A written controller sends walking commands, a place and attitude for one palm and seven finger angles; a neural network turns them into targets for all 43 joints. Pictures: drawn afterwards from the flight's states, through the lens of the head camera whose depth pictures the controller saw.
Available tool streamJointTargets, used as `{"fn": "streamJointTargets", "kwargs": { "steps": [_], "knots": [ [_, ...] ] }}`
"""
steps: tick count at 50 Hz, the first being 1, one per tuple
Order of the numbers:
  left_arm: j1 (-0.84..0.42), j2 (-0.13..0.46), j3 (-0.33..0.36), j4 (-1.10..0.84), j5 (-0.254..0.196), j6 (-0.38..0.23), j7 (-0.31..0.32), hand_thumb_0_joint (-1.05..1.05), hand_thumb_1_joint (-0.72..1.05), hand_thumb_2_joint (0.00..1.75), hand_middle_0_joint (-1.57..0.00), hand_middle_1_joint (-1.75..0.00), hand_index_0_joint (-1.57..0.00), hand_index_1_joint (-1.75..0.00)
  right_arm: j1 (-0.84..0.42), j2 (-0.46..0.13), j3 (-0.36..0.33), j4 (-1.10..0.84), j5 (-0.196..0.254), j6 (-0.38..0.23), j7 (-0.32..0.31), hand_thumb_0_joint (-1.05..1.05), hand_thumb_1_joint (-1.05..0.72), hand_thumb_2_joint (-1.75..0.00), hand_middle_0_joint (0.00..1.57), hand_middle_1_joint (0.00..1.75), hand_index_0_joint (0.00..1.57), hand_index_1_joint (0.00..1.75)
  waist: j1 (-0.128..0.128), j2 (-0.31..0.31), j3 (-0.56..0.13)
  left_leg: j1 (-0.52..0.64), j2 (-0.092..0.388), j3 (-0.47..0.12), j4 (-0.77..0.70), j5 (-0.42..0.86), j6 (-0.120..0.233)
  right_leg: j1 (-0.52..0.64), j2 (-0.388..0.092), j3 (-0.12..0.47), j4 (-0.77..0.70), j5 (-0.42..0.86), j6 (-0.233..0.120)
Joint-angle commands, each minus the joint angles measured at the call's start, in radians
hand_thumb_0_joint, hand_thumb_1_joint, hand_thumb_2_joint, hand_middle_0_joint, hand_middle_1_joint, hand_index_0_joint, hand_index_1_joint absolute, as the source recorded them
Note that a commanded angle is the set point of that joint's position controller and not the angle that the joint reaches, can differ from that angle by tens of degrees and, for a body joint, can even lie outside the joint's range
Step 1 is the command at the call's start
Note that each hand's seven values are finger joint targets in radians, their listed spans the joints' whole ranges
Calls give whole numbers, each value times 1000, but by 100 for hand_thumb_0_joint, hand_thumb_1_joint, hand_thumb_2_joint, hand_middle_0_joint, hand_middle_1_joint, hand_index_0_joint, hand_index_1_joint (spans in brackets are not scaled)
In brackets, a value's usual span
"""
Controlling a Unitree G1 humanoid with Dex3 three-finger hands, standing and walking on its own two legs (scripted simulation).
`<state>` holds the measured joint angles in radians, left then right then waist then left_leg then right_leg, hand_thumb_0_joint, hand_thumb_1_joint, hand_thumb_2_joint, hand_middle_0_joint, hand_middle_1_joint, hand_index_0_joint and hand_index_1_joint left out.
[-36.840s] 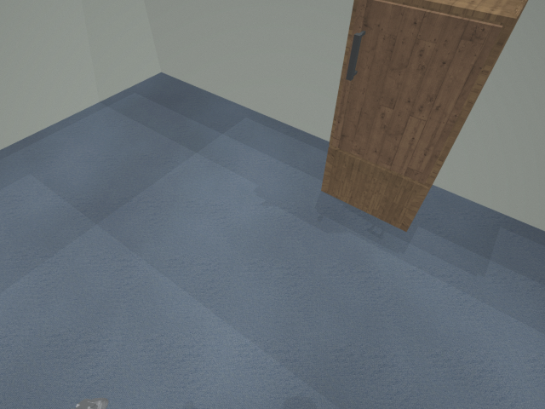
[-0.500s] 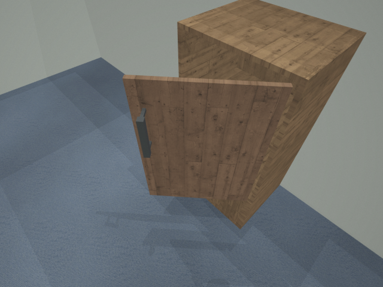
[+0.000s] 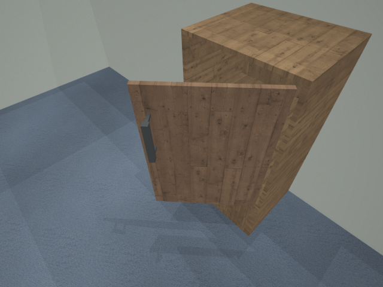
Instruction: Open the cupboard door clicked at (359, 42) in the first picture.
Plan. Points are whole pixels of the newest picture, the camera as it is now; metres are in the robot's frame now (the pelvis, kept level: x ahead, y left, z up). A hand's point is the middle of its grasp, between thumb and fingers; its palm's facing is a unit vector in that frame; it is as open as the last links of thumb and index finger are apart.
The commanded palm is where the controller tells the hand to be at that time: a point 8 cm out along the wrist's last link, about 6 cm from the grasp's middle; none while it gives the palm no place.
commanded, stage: look again from close up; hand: left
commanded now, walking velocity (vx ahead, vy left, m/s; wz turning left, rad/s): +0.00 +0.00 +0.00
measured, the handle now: (150, 138) +0.52 +0.16 -0.02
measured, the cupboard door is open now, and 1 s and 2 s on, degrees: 42 42 42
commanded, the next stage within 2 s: raise the hand with hooked fingers in 0.20 s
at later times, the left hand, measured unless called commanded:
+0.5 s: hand (108, 251) +0.20 +0.19 -0.02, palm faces +0.26 -0.96 -0.06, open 7.6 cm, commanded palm +0.11 +0.24 -0.06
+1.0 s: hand (96, 261) +0.18 +0.22 -0.04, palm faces -0.03 -1.00 -0.05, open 10.3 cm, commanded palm +0.15 +0.27 -0.04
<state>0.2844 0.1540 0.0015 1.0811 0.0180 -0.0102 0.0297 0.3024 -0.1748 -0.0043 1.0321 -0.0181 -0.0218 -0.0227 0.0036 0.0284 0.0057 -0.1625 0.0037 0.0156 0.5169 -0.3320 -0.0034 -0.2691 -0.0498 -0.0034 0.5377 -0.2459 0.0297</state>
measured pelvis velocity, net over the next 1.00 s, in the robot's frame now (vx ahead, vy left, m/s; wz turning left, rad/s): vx -0.04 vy -0.01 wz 0.04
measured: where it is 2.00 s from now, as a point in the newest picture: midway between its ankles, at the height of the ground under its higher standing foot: outside the picture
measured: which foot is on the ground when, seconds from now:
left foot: down 0.00-1.00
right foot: down 0.00-1.00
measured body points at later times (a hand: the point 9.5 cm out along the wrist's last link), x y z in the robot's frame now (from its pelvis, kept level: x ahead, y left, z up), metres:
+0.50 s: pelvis -0.01 -0.02 -0.02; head +0.01 -0.02 +0.43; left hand +0.18 +0.24 -0.01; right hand +0.13 -0.27 -0.12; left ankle -0.03 +0.12 -0.73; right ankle +0.03 -0.14 -0.73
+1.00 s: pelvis -0.04 -0.01 -0.09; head +0.04 +0.00 +0.35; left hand +0.18 +0.27 -0.04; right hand +0.16 -0.21 -0.17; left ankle -0.03 +0.12 -0.73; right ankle +0.03 -0.14 -0.73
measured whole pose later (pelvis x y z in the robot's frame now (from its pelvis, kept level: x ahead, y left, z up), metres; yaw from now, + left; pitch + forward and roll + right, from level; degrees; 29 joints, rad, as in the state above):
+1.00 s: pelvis -0.04 -0.01 -0.09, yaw +2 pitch +14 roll -2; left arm 0.29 0.29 0.29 0.06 -0.33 -0.33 -0.46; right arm 0.20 -0.19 0.02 0.56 0.03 -0.25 -0.05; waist 0.02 0.03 -0.11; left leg -0.89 0.02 -0.07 1.23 -0.59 -0.02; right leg -0.94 -0.04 -0.06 1.15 -0.46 0.01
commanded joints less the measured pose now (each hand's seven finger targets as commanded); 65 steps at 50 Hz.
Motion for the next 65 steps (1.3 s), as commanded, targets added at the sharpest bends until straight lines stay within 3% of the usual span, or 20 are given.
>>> {"fn": "streamJointTargets", "kwargs": {
  "steps": [1,14,15,16,17,18,19,20,22,24,28,30,33,35,39,42,48,53,58,65],
  "knots": [
    [22,128,19,-49,-4,-16,4,0,90,90,-20,-30,-20,-30,33,-107,-13,-43,3,-19,-5,0,-90,-90,20,30,20,30,-2,-28,89,-117,79,-85,-165,116,33,46,-39,56,-91,61,-59],
    [-23,175,28,-56,-6,-21,0,0,90,90,-20,-30,-20,-30,-11,-136,-18,-7,4,-19,-5,0,-90,-90,20,30,20,30,-1,-40,12,-35,82,-57,-145,233,25,110,-60,60,-87,234,-63],
    [99,162,27,-7,-6,-27,43,0,90,90,-20,-30,-20,-30,-83,-147,-28,-55,16,-16,2,0,-90,-90,20,30,20,30,41,-155,-8,-78,114,0,45,245,-4,132,-112,88,-68,562,-44],
    [-739,420,237,-1525,-186,-260,29,0,88,89,-20,-32,-20,-32,-79,-257,-45,-373,64,-171,-39,0,-90,-90,20,30,20,30,-75,61,-455,82,-11,-16,-99,365,21,206,-14,15,-8,427,-64],
    [-134,327,214,-1194,-110,-207,49,0,85,88,-20,-33,-20,-33,-143,-187,-42,-333,41,-254,-82,0,-90,-90,20,30,20,30,34,213,-383,117,12,11,-86,490,21,155,33,-22,34,217,-86],
    [119,99,102,-1028,-163,-93,63,0,83,87,-21,-34,-21,-34,-159,-148,-38,-325,57,-283,-69,0,-90,-90,20,30,20,30,7,232,-211,-5,9,-1,-76,394,-21,60,23,-82,-3,96,-65],
    [1,71,99,-1034,-182,-112,51,0,81,86,-21,-36,-21,-36,-121,-165,-37,-315,62,-297,-60,0,-90,-90,20,30,20,30,-47,67,-46,-89,-3,-22,-47,286,-13,-22,25,-95,-20,102,-45],
    [-33,122,173,-1020,-193,-176,28,0,78,85,-21,-37,-21,-37,-141,-189,-64,-364,47,-312,-58,0,-90,-90,20,30,20,30,-49,-54,36,-183,-6,-38,-3,198,-3,-104,27,-104,-6,44,-37],
    [177,65,200,-848,-224,-314,-70,0,74,83,-21,-40,-21,-40,-144,-188,-81,-416,29,-326,-40,0,-90,-90,20,30,20,30,-5,-214,25,-341,-19,-24,97,59,-1,-226,34,-112,70,-103,-29],
    [288,63,241,-777,-255,-477,-201,0,69,81,-22,-43,-22,-43,-148,-181,-89,-473,27,-334,-8,0,-90,-90,20,30,20,30,50,-170,-51,-452,-41,6,207,35,-19,-264,26,-84,190,-120,-46],
    [227,203,341,-772,-304,-720,-470,0,60,77,-22,-50,-22,-50,-168,-209,-111,-569,37,-346,22,0,-90,-90,20,30,20,30,52,-137,-192,-660,-50,19,448,5,-11,-338,-3,54,352,-111,-60],
    [170,221,370,-879,-373,-679,-542,0,55,75,-22,-53,-22,-53,-186,-214,-109,-645,53,-338,11,0,-90,-90,20,30,20,30,61,-95,-289,-688,-60,37,494,-19,7,-342,-9,87,361,-180,-53],
    [14,274,410,-1082,-439,-600,-553,0,48,72,-23,-57,-23,-57,-167,-218,-99,-694,57,-329,-16,0,-90,-90,20,30,20,30,35,-63,-359,-703,-45,15,553,-9,18,-360,10,106,386,-209,-44],
    [-9,248,376,-1209,-422,-579,-528,0,43,70,-23,-60,-23,-60,-132,-203,-96,-677,53,-323,-22,0,-90,-90,20,30,20,30,14,28,-396,-653,-28,2,559,55,22,-369,30,65,431,-90,-47],
    [-82,255,325,-1307,-366,-531,-490,0,34,66,-24,-66,-24,-66,-117,-204,-85,-629,44,-309,-35,0,-90,-90,20,30,20,30,-31,52,-366,-638,-7,-28,574,92,27,-440,53,9,475,-18,-52],
    [-52,250,321,-1259,-356,-465,-486,0,27,63,-25,-70,-25,-70,-130,-204,-77,-622,54,-306,-44,0,-90,-90,20,30,20,30,-30,67,-347,-648,-12,-40,542,32,25,-461,54,-17,453,-99,-46],
    [23,300,414,-1186,-387,-353,-477,0,13,57,-25,-80,-25,-80,-157,-195,-63,-646,55,-291,-47,0,-90,-90,20,30,20,30,28,9,-392,-642,-19,-59,471,52,15,-390,57,-59,445,-111,-50],
    [-11,292,407,-1165,-389,-365,-447,0,1,52,-26,-87,-26,-87,-139,-199,-54,-651,51,-293,-44,0,-90,-90,20,30,20,30,13,-32,-329,-660,-21,-62,439,-10,13,-425,55,-69,416,-192,-48],
    [-99,315,386,-1168,-377,-393,-454,0,-10,47,-27,-94,-27,-94,-105,-223,-46,-656,55,-301,-47,0,-90,-90,20,30,20,30,-5,26,-292,-641,-24,-61,412,-82,12,-465,54,-68,408,-242,-53],
    [-122,370,444,-1149,-393,-400,-468,0,-27,40,-28,-105,-28,-105,-71,-234,-47,-650,58,-291,-54,0,-90,-90,20,30,20,30,6,53,-340,-583,-24,-56,392,3,9,-399,56,-69,392,-156,-54]
  ]
}}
